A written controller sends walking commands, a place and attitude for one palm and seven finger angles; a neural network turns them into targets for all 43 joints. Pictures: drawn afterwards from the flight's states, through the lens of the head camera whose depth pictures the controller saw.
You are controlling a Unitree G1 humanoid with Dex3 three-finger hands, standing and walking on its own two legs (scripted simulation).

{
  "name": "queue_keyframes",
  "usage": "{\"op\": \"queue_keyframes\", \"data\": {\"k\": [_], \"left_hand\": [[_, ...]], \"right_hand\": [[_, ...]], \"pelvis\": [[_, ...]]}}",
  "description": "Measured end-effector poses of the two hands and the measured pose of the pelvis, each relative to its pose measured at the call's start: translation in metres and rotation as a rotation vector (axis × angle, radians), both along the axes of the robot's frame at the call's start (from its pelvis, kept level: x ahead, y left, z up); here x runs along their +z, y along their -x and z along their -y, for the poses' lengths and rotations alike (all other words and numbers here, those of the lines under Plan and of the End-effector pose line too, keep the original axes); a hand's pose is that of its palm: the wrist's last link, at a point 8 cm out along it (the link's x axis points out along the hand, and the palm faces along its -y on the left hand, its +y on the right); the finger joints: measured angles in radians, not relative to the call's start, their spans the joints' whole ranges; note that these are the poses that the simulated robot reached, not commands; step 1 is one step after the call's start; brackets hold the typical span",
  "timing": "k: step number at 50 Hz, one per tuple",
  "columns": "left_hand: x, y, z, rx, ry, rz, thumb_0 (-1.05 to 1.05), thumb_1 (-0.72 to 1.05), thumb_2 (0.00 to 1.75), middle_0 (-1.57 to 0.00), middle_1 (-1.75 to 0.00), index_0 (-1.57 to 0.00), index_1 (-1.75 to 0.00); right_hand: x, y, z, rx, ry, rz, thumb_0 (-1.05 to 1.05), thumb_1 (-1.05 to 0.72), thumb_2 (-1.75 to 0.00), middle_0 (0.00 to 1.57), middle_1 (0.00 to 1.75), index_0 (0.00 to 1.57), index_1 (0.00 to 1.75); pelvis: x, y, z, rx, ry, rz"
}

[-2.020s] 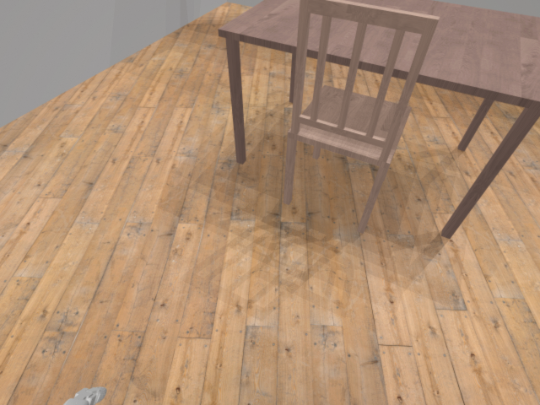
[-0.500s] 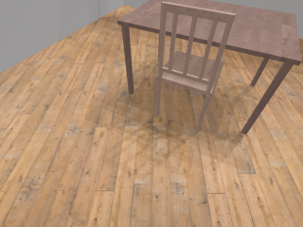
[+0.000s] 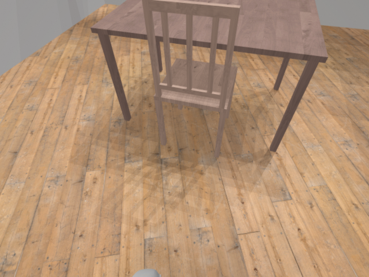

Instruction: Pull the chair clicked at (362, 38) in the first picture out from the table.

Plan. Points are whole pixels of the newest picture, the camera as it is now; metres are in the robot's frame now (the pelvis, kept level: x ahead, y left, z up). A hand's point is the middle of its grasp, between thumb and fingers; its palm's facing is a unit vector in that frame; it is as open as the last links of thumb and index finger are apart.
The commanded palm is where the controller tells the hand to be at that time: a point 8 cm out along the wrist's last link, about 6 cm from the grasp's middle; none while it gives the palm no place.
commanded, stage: walk to a spot facing it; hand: left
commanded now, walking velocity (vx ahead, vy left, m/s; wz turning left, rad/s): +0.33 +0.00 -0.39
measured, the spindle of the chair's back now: (189, 56) +1.02 +0.08 -0.06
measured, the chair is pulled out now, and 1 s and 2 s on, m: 0.00 0.00 0.00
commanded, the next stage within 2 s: turn to face it in 0.52 s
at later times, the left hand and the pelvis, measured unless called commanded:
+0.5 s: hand (107, 222) +0.28 +0.26 -0.17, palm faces -0.18 -0.96 -0.22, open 7.4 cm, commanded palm none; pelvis +0.19 +0.06 +0.00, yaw -17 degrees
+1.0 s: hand (156, 176) +0.44 +0.14 -0.16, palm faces -0.37 -0.92 -0.12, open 7.4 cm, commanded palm none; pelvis +0.28 +0.04 +0.00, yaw -21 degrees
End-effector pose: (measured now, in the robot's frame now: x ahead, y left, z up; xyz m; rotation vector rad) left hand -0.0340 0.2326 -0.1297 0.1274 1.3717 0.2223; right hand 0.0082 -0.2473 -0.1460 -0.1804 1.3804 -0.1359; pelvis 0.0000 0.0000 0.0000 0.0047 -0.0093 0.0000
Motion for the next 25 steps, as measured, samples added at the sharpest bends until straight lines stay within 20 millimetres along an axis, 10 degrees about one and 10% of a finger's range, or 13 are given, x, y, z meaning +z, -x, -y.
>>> {"op": "queue_keyframes", "data": {"k": [8, 16, 20, 25], "left_hand": [[0.01, -0.041, 0.001, -0.061, 0.039, -0.102, 0.01, 0.9, 0.9, -0.21, -0.3, -0.21, -0.3], [-0.017, -0.13, -0.046, -0.086, 0.03, -0.117, 0.01, 0.9, 0.9, -0.21, -0.3, -0.21, -0.3], [-0.028, -0.203, -0.072, -0.169, 0.017, -0.084, 0.01, 0.9, 0.9, -0.2, -0.3, -0.2, -0.3], [-0.011, -0.316, -0.076, -0.287, 0.008, 0.073, 0.01, 0.91, 0.9, -0.2, -0.29, -0.2, -0.3]], "right_hand": [[0.023, -0.118, -0.02, -0.054, -0.026, 0.227, 0.01, -0.91, -0.9, 0.2, 0.3, 0.2, 0.3], [0.023, -0.238, -0.055, -0.037, 0.008, 0.382, 0.0, -0.91, -0.9, 0.2, 0.3, 0.2, 0.3], [0.027, -0.248, -0.063, -0.103, 0.047, 0.402, 0.0, -0.91, -0.9, 0.2, 0.3, 0.2, 0.3], [0.028, -0.213, -0.072, -0.224, 0.059, 0.282, 0.0, -0.9, -0.9, 0.2, 0.3, 0.2, 0.3]], "pelvis": [[0.012, -0.058, -0.012, -0.077, -0.001, -0.029], [-0.009, -0.141, -0.047, -0.164, 0.029, -0.022], [-0.012, -0.167, -0.058, -0.232, 0.018, -0.003], [0.001, -0.192, -0.064, -0.296, 0.016, 0.0]]}}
